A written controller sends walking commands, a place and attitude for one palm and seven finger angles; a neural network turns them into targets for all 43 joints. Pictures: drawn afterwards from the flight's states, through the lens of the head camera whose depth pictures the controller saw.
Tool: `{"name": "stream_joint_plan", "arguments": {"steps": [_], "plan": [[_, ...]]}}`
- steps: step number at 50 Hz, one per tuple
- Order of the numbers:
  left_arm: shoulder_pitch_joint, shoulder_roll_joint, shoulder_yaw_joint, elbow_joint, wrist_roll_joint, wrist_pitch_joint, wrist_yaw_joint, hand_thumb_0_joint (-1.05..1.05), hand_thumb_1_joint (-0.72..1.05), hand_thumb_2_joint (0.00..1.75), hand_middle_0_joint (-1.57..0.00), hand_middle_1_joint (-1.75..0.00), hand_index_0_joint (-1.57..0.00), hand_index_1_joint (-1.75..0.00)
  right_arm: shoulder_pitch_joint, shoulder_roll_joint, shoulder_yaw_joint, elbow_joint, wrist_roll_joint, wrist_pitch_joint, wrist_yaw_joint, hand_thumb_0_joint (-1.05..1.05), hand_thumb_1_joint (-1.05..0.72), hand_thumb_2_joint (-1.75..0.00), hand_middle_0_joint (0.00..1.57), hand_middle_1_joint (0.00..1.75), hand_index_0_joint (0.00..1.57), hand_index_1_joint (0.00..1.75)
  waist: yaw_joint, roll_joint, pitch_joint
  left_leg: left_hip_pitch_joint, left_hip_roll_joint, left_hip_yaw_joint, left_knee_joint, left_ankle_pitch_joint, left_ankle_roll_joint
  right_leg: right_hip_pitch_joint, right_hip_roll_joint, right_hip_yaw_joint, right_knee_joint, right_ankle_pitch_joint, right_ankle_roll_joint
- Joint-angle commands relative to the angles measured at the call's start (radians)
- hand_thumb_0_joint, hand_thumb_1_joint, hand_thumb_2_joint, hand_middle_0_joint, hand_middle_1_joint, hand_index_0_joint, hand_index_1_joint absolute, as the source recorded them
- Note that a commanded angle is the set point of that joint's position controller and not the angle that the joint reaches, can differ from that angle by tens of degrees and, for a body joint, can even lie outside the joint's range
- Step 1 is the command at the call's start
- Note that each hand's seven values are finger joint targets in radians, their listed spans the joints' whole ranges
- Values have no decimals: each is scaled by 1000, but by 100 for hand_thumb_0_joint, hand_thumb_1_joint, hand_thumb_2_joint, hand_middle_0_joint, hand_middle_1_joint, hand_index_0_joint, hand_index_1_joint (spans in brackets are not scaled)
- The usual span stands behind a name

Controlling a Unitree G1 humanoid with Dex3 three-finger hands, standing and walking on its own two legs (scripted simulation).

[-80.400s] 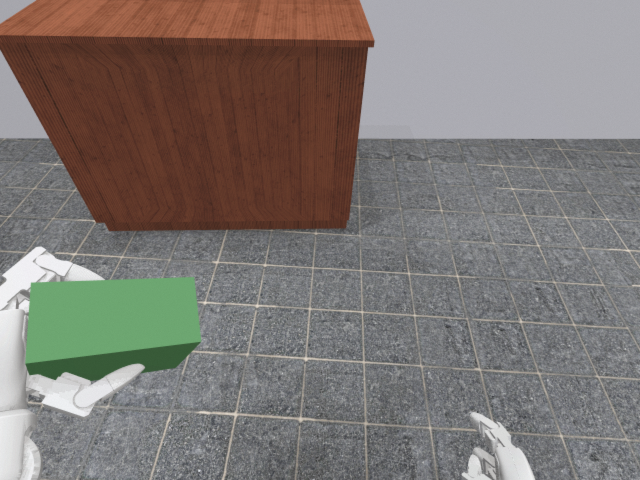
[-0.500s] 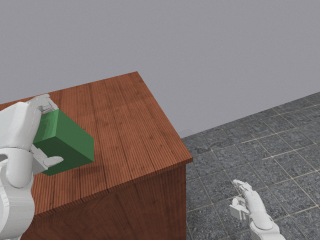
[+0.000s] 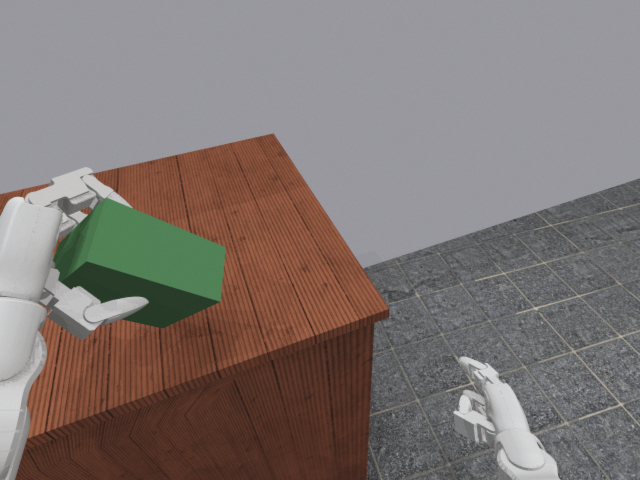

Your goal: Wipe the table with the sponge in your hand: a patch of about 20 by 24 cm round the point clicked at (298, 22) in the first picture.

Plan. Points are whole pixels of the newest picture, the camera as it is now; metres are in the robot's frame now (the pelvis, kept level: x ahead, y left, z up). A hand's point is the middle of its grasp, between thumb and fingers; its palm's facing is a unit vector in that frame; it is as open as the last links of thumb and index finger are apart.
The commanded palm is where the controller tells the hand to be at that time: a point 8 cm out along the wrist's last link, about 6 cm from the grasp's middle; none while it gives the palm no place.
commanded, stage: step back with the hand held close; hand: left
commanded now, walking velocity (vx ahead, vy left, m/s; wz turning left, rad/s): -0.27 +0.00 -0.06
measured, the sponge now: (158, 278) +0.25 +0.21 +0.19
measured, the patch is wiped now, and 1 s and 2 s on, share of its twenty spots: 1.00 1.00 1.00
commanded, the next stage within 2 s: stop stepping back and stand still in 1.02 s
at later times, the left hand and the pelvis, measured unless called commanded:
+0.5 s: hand (33, 301) +0.16 +0.24 +0.26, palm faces +0.44 -0.82 -0.37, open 10.4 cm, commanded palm +0.10 +0.31 +0.28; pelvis -0.05 +0.03 -0.02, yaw +1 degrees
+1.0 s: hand out of the picture +0.08 +0.28 +0.27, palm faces +0.43 -0.83 -0.34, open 10.4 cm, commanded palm +0.02 +0.34 +0.28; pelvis -0.14 +0.06 -0.01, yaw -1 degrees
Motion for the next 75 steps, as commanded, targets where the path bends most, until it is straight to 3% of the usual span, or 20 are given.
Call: {"name": "stream_joint_plan", "arguments": {"steps": [1,5,12,23,26,30,36,39,41,45,48,50,55,59,60,62,63,65,71,75], "plan": [[-69,173,281,-360,-214,-354,133,0,10,130,-120,-160,-120,-160,-20,-82,-74,-131,-15,-26,-23,0,-90,-90,20,30,20,30,-96,-86,-126,100,74,-35,60,159,12,-154,-258,171,-101,150,-36],[26,193,376,-379,-221,-447,173,0,10,130,-120,-160,-120,-160,1,-107,-101,-110,-27,-25,-38,0,-90,-90,20,30,20,30,-90,91,-185,-11,155,-139,-20,395,18,-34,-173,79,55,298,5],[32,126,351,-268,-212,-507,173,0,10,130,-120,-160,-120,-160,12,-106,-126,-74,-33,-59,-43,0,-90,-90,20,30,20,30,-95,13,-160,-132,178,-175,-93,226,25,-24,-108,48,85,67,22],[66,153,369,-362,-197,-577,202,0,10,130,-120,-160,-120,-160,23,-82,-116,-13,-42,-84,-46,0,-90,-90,20,30,20,30,-124,-92,-105,-91,119,-81,128,-127,-3,-338,-264,169,-100,-207,-46],[33,144,377,-337,-194,-586,208,0,10,130,-120,-160,-120,-160,32,-82,-113,-13,-44,-87,-54,0,-90,-90,20,30,20,30,-127,8,-88,-104,153,-138,30,-223,5,-378,-180,81,-30,-285,-22],[-102,107,357,-254,-182,-576,197,0,10,130,-120,-160,-120,-160,42,-104,-133,-74,-48,-117,-61,0,-90,-90,20,30,20,30,-101,231,-89,-479,270,-333,-425,-529,50,23,27,-42,400,-176,41],[-45,17,218,-184,-201,-544,152,0,10,130,-120,-160,-120,-160,0,-46,-110,-53,-42,-126,-20,0,-90,-90,20,30,20,30,-89,69,-55,-277,177,-132,-274,-240,4,-41,-29,5,28,-191,-5],[-56,89,246,-310,-203,-577,154,0,10,130,-120,-160,-120,-160,-34,-36,-93,-39,-49,-103,-14,0,-90,-90,20,30,20,30,-80,-246,-82,-69,42,55,329,-70,-62,-316,-388,341,-296,167,-128],[-141,102,250,-373,-197,-578,150,0,10,130,-120,-160,-120,-160,-42,-37,-118,-46,-30,-105,-23,0,-90,-90,20,30,20,30,-104,-356,-139,-155,71,25,458,-124,-55,-204,-404,286,-143,550,-147],[-131,148,328,-301,-201,-564,155,0,10,130,-120,-160,-120,-160,-38,-44,-107,-33,-32,-74,-60,0,-90,-90,20,30,20,30,-106,-29,-146,-67,118,61,-18,312,-50,-73,-286,166,146,756,-37],[-72,134,356,-304,-206,-566,154,0,10,130,-120,-160,-120,-160,-16,-62,-139,-47,-30,-76,-30,0,-90,-90,20,30,20,30,-86,118,-307,182,332,-112,-104,965,42,-195,-37,46,366,-184,55],[5,115,356,-327,-229,-563,148,0,10,130,-120,-160,-120,-160,-2,-51,-141,-55,-48,-105,-11,0,-90,-90,20,30,20,30,-85,144,-338,220,368,-175,-122,973,80,-255,-23,71,511,-337,63],[9,89,316,-395,-214,-538,155,0,10,130,-120,-160,-120,-160,-30,-55,-143,-50,-36,-124,10,0,-90,-90,20,30,20,30,-87,114,-211,-30,315,-63,-282,325,72,-133,-17,-3,488,-232,64],[37,76,306,-318,-225,-521,164,0,10,130,-120,-160,-120,-160,-16,-51,-128,-50,-41,-140,-2,0,-90,-90,20,30,20,30,-86,172,-155,-272,191,16,-384,-296,-32,124,20,-126,105,-271,2],[27,112,326,-320,-220,-524,162,0,10,130,-120,-160,-120,-160,-14,-55,-133,-55,-42,-136,-8,0,-90,-90,20,30,20,30,-87,104,-118,-273,121,67,-253,-331,-69,91,-20,-95,-93,-251,-28],[-13,135,311,-312,-210,-537,158,0,10,130,-120,-160,-120,-160,10,-44,-124,-29,-42,-129,-14,0,-90,-90,20,30,20,30,-95,-262,-93,-109,14,82,515,-134,-81,-331,-423,386,-368,-295,-186],[-136,178,349,-340,-206,-540,169,0,10,130,-120,-160,-120,-160,15,-53,-99,-28,-48,-133,-14,0,-90,-90,20,30,20,30,-111,-202,-81,-209,44,64,658,-115,-69,-332,-449,312,-325,-100,-201],[-180,111,298,-208,-212,-517,160,0,10,130,-120,-160,-120,-160,25,-59,-114,-13,-16,-150,-20,0,-90,-90,20,30,20,30,-133,-322,-46,-247,96,12,607,-67,-42,-315,-364,256,-259,-268,-121],[-181,42,210,-65,-195,-531,170,0,10,130,-120,-160,-120,-160,33,-69,-95,-2,-31,-153,-54,0,-90,-90,20,30,20,30,-111,-99,18,-30,102,119,15,-233,20,-302,-273,142,-111,-456,-73],[-72,121,329,-291,-199,-576,179,0,10,130,-120,-160,-120,-160,84,-87,-101,-36,-31,-179,-45,0,-90,-90,20,30,20,30,-121,166,-84,-15,280,-232,-256,-378,112,-271,-48,-97,320,-245,31]]}}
